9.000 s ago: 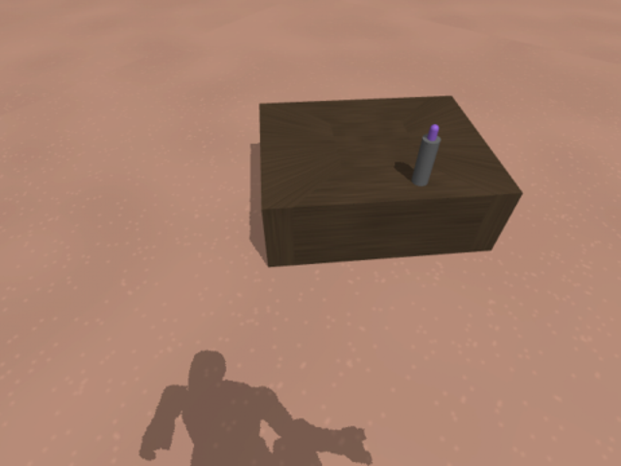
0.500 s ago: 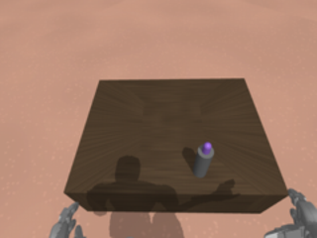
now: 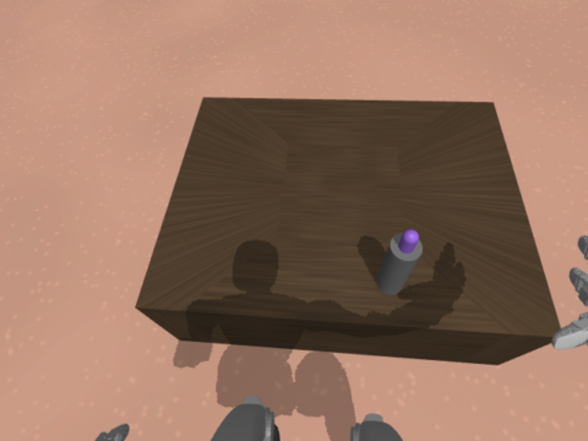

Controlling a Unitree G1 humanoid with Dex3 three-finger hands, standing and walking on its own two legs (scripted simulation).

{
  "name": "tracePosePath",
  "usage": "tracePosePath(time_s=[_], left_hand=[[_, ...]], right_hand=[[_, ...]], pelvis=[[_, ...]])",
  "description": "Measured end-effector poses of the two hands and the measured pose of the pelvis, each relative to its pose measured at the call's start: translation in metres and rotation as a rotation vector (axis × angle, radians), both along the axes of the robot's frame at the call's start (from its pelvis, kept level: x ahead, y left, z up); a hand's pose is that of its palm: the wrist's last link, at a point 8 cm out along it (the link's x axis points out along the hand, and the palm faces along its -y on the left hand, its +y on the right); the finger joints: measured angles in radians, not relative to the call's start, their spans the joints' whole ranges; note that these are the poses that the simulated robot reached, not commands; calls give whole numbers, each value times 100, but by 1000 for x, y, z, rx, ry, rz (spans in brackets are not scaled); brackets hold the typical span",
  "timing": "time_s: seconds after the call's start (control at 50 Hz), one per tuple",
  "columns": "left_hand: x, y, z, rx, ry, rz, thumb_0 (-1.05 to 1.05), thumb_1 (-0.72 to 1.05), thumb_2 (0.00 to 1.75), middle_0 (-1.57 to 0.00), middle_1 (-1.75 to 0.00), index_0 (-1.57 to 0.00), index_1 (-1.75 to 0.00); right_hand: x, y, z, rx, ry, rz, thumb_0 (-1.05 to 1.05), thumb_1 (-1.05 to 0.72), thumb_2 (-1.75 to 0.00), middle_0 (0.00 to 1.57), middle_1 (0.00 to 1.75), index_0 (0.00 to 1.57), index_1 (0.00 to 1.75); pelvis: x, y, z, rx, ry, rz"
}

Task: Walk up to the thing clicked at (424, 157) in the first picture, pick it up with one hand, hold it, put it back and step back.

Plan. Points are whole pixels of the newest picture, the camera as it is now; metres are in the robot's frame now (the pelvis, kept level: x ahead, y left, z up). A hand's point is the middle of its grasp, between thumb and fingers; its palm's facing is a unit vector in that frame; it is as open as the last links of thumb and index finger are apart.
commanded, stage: go down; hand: right
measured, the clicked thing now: (399, 261) +0.49 -0.16 -0.25
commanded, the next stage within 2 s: approach in 0.98 s
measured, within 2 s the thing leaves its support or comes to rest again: neither
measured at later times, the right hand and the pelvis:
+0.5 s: hand (571, 264) +0.39 -0.34 -0.02, palm faces +0.09 +0.99 -0.13, open 17.3 cm; pelvis +0.01 +0.00 -0.01, yaw +1 degrees
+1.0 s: hand (578, 255) +0.40 -0.35 -0.02, palm faces +0.09 +0.99 -0.11, open 17.4 cm; pelvis +0.01 -0.01 -0.01, yaw +1 degrees
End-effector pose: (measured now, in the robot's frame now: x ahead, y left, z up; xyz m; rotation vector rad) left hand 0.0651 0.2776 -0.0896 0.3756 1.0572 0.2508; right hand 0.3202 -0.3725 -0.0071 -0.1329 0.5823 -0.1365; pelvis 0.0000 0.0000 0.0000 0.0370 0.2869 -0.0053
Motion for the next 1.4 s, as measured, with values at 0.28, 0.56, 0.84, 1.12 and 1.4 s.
tracePosePath(time_s=[0.28, 0.56, 0.84, 1.12, 1.4], left_hand=[[-6, 5, -5, 5, 67, -21, 0, 92, 89, -20, -30, -20, -30], [3, 1, -8, -3, 107, -24, 0, 91, 90, -20, -30, -20, -30], [6, -6, -7, -13, 113, -33, 0, 90, 90, -20, -30, -20, -30], [-5, -5, -10, -8, 132, -41, 0, 90, 90, -19, -30, -20, -30], [-14, 0, -74, 11, 149, -106, 0, 88, 90, -20, -30, -20, -30]], right_hand=[[29, -14, 5, 13, -83, 3, -2, 52, -4, 6, 5, 5, 5], [47, -20, 1, 28, -123, 17, -2, 47, -5, 7, 4, 6, 4], [52, -27, 5, 35, -156, 23, -2, 51, -5, 7, 5, 6, 5], [61, -30, 8, 38, -196, 24, -2, 54, -5, 6, 5, 5, 5], [84, -13, -58, 75, -430, 97, -1, 55, -7, 5, 5, 5, 5]], pelvis=[[0, 3, -7, 5, 53, 3], [11, -1, -10, 15, 85, 6], [13, -7, -10, 21, 89, 7], [5, -6, -16, 24, 99, 7], [-12, -6, -87, 30, 244, 19]])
